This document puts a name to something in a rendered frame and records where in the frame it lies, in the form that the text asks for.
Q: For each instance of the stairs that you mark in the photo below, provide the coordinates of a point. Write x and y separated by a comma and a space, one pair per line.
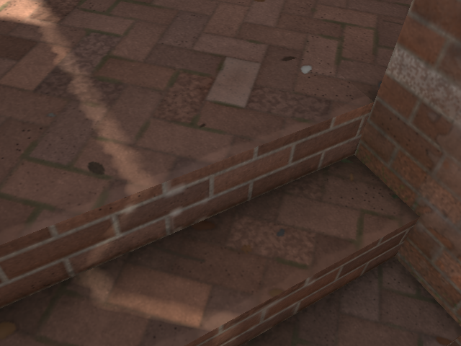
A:
291, 243

